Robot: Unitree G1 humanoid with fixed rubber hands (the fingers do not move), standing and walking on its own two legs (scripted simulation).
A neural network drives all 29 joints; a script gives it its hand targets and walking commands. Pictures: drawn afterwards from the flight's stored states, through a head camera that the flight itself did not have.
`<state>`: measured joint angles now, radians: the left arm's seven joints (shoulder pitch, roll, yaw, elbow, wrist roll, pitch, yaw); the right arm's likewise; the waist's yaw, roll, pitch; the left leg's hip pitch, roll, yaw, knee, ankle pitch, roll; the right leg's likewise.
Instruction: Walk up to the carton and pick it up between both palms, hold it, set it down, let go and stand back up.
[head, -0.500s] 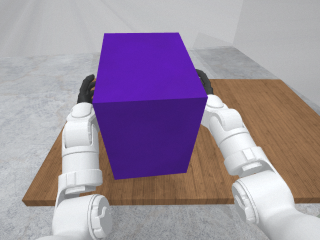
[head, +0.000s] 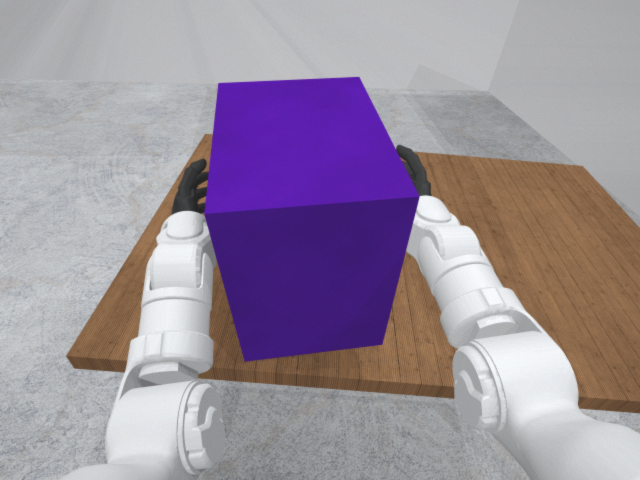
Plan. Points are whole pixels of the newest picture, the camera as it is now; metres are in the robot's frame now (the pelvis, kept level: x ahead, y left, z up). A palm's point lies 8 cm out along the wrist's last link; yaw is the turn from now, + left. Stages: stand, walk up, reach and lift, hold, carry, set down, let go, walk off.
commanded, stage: set down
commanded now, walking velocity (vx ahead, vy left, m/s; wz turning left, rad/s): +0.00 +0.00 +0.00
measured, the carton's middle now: (302, 217) +0.42 +0.06 +0.15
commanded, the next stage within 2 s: none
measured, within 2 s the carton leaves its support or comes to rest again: rests again in 1.34 s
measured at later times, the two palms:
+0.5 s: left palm (201, 223) +0.39 +0.19 +0.16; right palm (414, 206) +0.43 -0.09 +0.18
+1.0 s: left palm (184, 246) +0.36 +0.21 +0.13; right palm (397, 223) +0.42 -0.07 +0.15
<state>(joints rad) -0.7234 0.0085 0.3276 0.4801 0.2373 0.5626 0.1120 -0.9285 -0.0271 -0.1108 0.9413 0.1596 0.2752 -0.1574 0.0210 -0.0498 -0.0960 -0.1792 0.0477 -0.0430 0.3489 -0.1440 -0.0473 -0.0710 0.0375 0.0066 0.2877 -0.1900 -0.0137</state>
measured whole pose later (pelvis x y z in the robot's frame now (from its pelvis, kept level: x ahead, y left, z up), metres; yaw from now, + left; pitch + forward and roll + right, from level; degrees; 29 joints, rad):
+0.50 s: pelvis +0.01 -0.01 +0.00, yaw +0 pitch +1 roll -1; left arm -0.74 0.01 0.34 0.60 0.22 0.46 0.13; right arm -0.96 -0.05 -0.09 1.03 0.13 0.22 -0.15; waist 0.05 -0.02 -0.11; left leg -0.21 0.05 -0.05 0.35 -0.15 -0.06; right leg -0.11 0.04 0.00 0.31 -0.21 -0.02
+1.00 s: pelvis +0.01 +0.00 +0.00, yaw +1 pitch +1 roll -1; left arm -0.62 -0.04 0.34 0.44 0.23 0.50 0.14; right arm -0.86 -0.01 -0.11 0.94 0.08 0.22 -0.11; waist 0.05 -0.01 -0.10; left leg -0.24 0.04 -0.06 0.37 -0.15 -0.04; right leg -0.12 0.03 -0.01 0.31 -0.20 -0.01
